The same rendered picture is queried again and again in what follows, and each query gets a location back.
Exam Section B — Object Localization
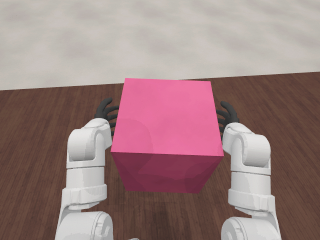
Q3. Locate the robot left upper arm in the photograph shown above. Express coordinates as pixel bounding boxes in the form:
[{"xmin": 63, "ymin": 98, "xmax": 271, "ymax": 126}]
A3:
[{"xmin": 56, "ymin": 211, "xmax": 114, "ymax": 240}]

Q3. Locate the left robot hand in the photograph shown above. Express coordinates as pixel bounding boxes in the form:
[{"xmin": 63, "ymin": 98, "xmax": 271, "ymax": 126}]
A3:
[{"xmin": 94, "ymin": 97, "xmax": 120, "ymax": 136}]

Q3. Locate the robot right upper arm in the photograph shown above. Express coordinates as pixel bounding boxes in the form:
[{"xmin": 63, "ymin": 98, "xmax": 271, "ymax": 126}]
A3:
[{"xmin": 221, "ymin": 216, "xmax": 281, "ymax": 240}]

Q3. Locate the carton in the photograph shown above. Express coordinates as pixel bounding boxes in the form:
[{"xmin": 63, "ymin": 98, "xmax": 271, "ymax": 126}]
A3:
[{"xmin": 110, "ymin": 78, "xmax": 224, "ymax": 194}]

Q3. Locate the right robot forearm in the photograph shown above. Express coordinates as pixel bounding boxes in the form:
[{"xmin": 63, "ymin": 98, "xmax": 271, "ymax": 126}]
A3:
[{"xmin": 222, "ymin": 122, "xmax": 282, "ymax": 240}]

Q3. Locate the left robot forearm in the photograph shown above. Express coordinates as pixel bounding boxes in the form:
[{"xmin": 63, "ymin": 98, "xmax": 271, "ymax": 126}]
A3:
[{"xmin": 55, "ymin": 118, "xmax": 112, "ymax": 240}]

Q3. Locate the right robot hand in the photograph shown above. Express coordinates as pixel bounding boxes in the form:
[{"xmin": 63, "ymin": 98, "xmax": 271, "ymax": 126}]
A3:
[{"xmin": 215, "ymin": 101, "xmax": 240, "ymax": 141}]

